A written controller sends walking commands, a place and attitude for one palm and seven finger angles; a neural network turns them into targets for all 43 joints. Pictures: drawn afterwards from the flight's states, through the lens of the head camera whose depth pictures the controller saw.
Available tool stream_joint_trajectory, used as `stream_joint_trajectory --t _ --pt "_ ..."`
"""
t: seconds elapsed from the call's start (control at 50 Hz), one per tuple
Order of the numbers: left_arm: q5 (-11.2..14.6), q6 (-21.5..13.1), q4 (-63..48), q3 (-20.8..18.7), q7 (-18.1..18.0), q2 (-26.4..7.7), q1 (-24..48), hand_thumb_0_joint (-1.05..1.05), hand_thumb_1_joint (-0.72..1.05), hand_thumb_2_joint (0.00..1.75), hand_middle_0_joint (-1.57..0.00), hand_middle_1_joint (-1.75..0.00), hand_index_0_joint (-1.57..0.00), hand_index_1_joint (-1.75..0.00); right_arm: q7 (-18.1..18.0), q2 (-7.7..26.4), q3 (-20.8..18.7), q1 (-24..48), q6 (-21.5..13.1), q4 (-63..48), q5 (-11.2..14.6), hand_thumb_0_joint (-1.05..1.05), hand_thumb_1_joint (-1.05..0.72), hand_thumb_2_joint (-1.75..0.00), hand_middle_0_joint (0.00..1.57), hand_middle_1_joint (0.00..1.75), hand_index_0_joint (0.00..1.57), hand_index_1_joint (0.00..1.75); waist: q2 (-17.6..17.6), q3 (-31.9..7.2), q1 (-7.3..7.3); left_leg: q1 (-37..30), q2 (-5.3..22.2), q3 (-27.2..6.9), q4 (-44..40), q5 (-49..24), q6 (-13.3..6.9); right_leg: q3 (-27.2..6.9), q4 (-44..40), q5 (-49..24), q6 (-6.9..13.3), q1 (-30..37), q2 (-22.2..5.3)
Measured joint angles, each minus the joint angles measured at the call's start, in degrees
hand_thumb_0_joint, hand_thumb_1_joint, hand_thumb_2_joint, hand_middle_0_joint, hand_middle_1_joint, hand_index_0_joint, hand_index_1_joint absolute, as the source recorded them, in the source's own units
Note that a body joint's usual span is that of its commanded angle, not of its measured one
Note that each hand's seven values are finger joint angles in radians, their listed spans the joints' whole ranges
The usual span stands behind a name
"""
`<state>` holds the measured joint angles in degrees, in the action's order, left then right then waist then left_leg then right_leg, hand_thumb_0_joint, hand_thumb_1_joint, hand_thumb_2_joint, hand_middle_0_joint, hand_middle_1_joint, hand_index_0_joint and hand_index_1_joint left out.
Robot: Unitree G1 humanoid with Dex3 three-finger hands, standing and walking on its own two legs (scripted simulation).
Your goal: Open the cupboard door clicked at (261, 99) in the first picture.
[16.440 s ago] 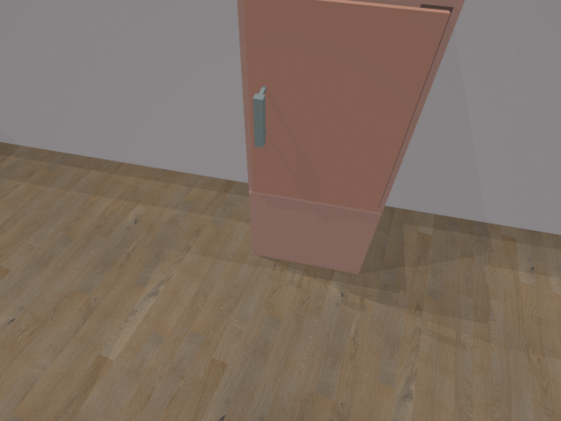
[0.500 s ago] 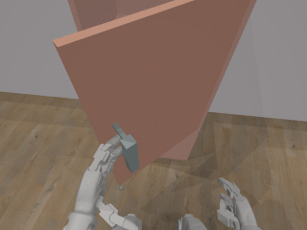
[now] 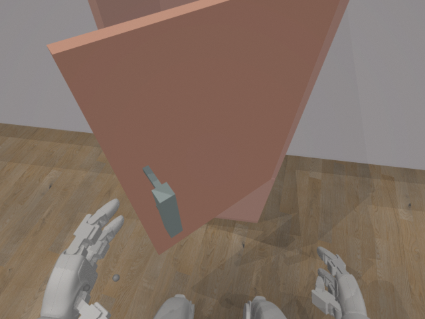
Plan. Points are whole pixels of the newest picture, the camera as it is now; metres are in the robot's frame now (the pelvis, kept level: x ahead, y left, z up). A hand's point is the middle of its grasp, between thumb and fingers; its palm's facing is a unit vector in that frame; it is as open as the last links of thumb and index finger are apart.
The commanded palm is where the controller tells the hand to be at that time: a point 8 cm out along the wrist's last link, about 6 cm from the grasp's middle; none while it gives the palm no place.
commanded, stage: slide the hand sideways off the handle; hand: left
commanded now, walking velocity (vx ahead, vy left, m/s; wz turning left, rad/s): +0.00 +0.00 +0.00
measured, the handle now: (162, 202) +0.30 +0.11 +0.07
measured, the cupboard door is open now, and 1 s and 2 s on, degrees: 43 43 43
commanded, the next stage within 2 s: draw the hand back to the body in 0.12 s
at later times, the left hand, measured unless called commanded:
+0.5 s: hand (79, 271) +0.18 +0.19 +0.11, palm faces -0.04 -1.00 -0.08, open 16.4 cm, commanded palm +0.14 +0.25 +0.12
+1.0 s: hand (14, 244) +0.19 +0.25 +0.17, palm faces +0.29 -0.88 -0.38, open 14.2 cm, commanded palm +0.15 +0.29 +0.20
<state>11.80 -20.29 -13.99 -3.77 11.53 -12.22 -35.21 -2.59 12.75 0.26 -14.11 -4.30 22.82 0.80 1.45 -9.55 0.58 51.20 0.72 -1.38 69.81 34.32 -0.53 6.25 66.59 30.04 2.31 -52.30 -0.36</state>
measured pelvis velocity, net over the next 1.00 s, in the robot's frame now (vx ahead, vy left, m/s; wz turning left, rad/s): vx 0.02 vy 0.03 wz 0.00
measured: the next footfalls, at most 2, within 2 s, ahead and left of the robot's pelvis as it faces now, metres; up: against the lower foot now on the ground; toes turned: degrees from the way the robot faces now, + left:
none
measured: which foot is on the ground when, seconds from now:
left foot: down 0.00-1.00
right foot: down 0.00-1.00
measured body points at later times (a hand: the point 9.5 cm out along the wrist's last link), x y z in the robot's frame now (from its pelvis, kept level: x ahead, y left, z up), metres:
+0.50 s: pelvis +0.00 +0.01 +0.02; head +0.03 +0.01 +0.47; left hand +0.17 +0.25 +0.11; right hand +0.18 -0.22 -0.04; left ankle +0.00 +0.11 -0.64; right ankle +0.02 -0.10 -0.64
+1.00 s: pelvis +0.02 +0.03 +0.07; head +0.01 +0.02 +0.52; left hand +0.17 +0.29 +0.19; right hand +0.20 -0.19 +0.00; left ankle +0.00 +0.11 -0.64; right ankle +0.02 -0.10 -0.64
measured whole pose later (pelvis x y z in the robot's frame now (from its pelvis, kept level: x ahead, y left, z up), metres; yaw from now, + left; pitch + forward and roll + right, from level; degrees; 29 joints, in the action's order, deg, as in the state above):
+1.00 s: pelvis +0.02 +0.03 +0.07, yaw +0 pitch +3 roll -2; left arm 2.6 0.0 -25.8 -9.2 -6.7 -18.1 -37.6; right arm -6.4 12.4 3.7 -16.1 -7.4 28.8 0.9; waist 3.5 -5.6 2.8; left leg 21.3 -0.8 0.3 43.6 25.1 -2.6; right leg 4.3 40.0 20.5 -0.3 -22.1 -0.7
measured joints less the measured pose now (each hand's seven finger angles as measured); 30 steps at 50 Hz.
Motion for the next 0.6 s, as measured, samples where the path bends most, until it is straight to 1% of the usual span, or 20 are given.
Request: stream_joint_trajectory --t 0.12,0.2,0.26,0.32,0.38,0.46,0.52,0.6 --pt "2.8 -0.2 1.2 -3.0 4.2 -1.2 -0.5 -0.01 -0.5 0.3 -0.15 -0.3 -0.16 -0.3 -0.7 0.1 -0.1 0.4 -0.7 0.9 0.5 0.02 -0.91 -0.9 0.2 0.3 0.2 0.3 0.2 -0.2 -0.07 0.3 0.2 -0.8 0.4 -0.1 0.3 0.7 -0.1 -0.1 0.3 0.1 0.2" --pt "4.0 -0.3 2.3 -3.8 5.8 -1.8 0.6 -0.01 -0.5 0.3 -0.15 -0.3 -0.15 -0.3 -1.1 0.3 0.0 0.6 -1.6 1.4 0.5 0.02 -0.91 -0.9 0.2 0.3 0.2 0.3 0.4 -0.1 -0.2 0.6 0.3 -1.1 0.8 -0.2 0.3 1.0 -0.1 -0.3 0.3 0.0 0.3" --pt "4.5 0.0 2.3 -3.6 5.9 -1.6 1.5 -0.01 -0.5 0.3 -0.15 -0.3 -0.15 -0.3 -1.1 0.4 0.1 0.6 -2.2 1.6 0.6 0.02 -0.91 -0.9 0.2 0.3 0.2 0.3 0.4 0.0 -0.31 0.8 0.3 -1.1 1.0 -0.2 0.2 1.0 0.0 -0.5 0.3 0.0 0.4" --pt "4.3 1.4 0.8 -3.6 5.7 -1.9 1.7 -0.02 -0.5 0.3 -0.15 -0.3 -0.15 -0.3 -1.1 0.0 0.1 0.2 -2.2 1.8 0.8 0.02 -0.91 -0.9 0.2 0.3 0.2 0.3 0.3 0.1 -0.27 -0.2 0.4 -0.9 0.5 -0.3 0.0 0.8 -0.7 -0.8 0.1 0.9 0.5" --pt "4.1 3.2 -1.6 -4.1 4.8 -2.9 1.1 -0.02 -0.5 0.3 -0.15 -0.3 -0.15 -0.3 -1.2 -0.4 0.3 -0.4 -1.8 1.9 1.2 0.02 -0.91 -0.9 0.2 0.3 0.2 0.3 0.5 0.2 -0.35 -2.6 0.4 -0.7 -1.3 -0.8 -0.2 0.6 -2.5 -1.4 -0.1 3.3 0.5" --pt "4.8 5.0 -3.4 -5.5 4.0 -3.4 -0.1 -0.02 -0.5 0.3 -0.15 -0.3 -0.15 -0.3 -1.4 -0.7 0.9 -1.4 -1.6 1.8 1.7 0.02 -0.9 -0.9 0.2 0.3 0.2 0.3 1.2 0.0 -0.67 -6.2 0.2 -0.5 -4.4 -1.9 -0.5 0.4 -5.9 -2.5 -0.6 7.1 0.5" --pt "5.3 6.4 -3.3 -6.0 3.8 -3.2 -0.4 -0.01 -0.5 0.3 -0.15 -0.3 -0.15 -0.3 -1.5 -0.4 1.5 -1.8 -1.9 1.6 1.9 0.02 -0.9 -0.9 0.2 0.3 0.2 0.3 1.7 0.1 -0.79 -8.5 0.1 -0.4 -6.4 -2.6 -0.8 0.3 -8.1 -3.3 -0.9 9.5 0.5" --pt "5.2 8.1 -3.7 -5.8 4.1 -3.3 -0.8 -0.01 -0.5 0.3 -0.15 -0.3 -0.15 -0.3 -1.5 0.1 1.9 -2.2 -3.1 1.6 1.9 0.02 -0.9 -0.9 0.2 0.3 0.2 0.3 1.7 0.4 -0.56 -11.1 -0.1 -0.1 -8.6 -3.3 -1.1 0.0 -10.4 -4.1 -1.3 12.2 0.4"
